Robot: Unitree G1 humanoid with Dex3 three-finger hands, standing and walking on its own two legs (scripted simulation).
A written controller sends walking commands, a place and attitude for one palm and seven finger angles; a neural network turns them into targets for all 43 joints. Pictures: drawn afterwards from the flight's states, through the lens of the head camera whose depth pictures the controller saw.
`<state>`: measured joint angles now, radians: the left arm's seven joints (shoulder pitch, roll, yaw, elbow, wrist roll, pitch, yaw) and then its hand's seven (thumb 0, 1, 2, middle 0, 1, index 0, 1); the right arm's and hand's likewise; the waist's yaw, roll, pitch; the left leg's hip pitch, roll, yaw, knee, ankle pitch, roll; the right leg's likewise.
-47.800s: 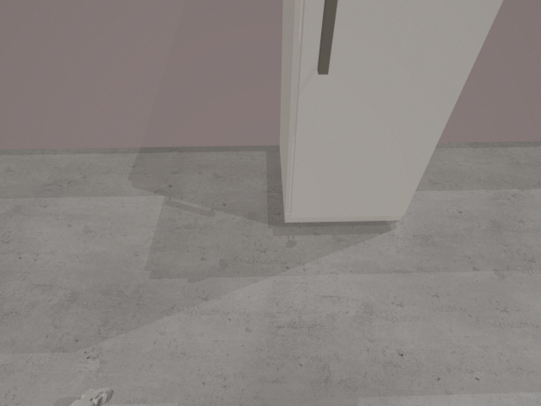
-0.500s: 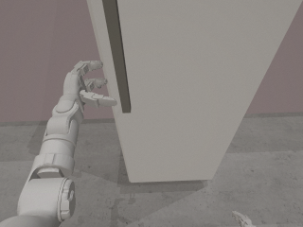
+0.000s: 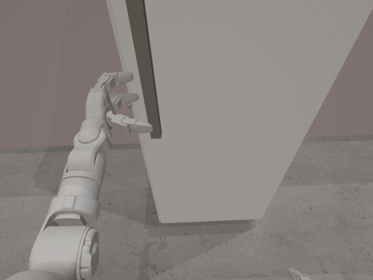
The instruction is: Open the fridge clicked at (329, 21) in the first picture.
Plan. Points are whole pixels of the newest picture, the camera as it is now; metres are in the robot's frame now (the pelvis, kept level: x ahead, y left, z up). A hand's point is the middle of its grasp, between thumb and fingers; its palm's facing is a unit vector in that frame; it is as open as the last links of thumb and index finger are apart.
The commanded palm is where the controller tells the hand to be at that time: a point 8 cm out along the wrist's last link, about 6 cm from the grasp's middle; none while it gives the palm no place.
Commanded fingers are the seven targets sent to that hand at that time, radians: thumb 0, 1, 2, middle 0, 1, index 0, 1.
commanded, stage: feel for the door with the fingertips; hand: left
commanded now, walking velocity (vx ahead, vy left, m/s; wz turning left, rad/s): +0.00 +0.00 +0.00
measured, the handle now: (145, 52) +0.50 +0.11 +0.26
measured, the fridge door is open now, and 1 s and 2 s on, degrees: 0 0 0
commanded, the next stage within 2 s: slide the fingers in behind the handle in 0.80 s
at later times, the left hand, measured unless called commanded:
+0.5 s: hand (135, 100) +0.43 +0.13 +0.18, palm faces +0.09 -1.00 +0.02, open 14.0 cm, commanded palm +0.41 +0.18 +0.18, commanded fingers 0.00 -0.50 0.30 -0.30 -1.20 -0.30 -1.20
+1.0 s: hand (139, 95) +0.46 +0.13 +0.18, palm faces +0.10 -1.00 +0.02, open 13.9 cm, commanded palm +0.43 +0.18 +0.18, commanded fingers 0.00 -0.50 0.30 -0.30 -1.20 -0.30 -1.20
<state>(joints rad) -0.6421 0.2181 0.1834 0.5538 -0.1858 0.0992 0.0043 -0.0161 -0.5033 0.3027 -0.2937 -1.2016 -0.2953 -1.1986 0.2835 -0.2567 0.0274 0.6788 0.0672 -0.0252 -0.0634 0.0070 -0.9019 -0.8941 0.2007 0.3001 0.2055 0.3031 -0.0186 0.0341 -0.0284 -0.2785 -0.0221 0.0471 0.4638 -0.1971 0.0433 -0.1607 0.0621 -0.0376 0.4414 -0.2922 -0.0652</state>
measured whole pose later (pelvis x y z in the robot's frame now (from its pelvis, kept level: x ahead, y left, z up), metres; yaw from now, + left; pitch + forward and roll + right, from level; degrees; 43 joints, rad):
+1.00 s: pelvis +0.00 +0.00 +0.00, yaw +0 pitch +2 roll +0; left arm -0.82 0.23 0.20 0.80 -0.14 0.03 0.05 -0.02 -0.50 0.30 -0.31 -1.21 -0.31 -1.21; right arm 0.33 -0.25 0.02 0.71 0.05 -0.02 -0.05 0.01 -0.90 -0.89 0.20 0.30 0.21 0.30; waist -0.05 0.03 -0.04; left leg -0.32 -0.02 0.05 0.48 -0.20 0.04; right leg -0.20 0.06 -0.04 0.45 -0.29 -0.07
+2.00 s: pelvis +0.00 -0.01 +0.00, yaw +1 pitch +0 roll +0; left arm -0.72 0.13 0.10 0.62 -0.15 0.12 0.14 -0.02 -0.50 0.30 -0.25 -1.18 -0.26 -1.19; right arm 0.26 -0.24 0.02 0.69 0.05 0.00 -0.05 0.01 -0.90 -0.89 0.20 0.30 0.21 0.30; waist -0.02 0.04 -0.03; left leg -0.27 -0.02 0.04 0.45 -0.19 0.04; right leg -0.15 0.06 -0.05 0.43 -0.29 -0.07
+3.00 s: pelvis +0.00 +0.00 +0.00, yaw +1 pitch +0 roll +0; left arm -0.66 0.21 0.16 0.58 -0.18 0.14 0.03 -0.02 -0.50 0.30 -0.29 -1.20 -0.29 -1.20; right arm 0.26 -0.25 0.03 0.68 0.06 0.02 -0.07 0.01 -0.90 -0.89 0.20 0.30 0.21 0.30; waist -0.02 0.03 -0.03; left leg -0.25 -0.02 0.03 0.44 -0.19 0.04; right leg -0.12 0.07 -0.05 0.41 -0.28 -0.07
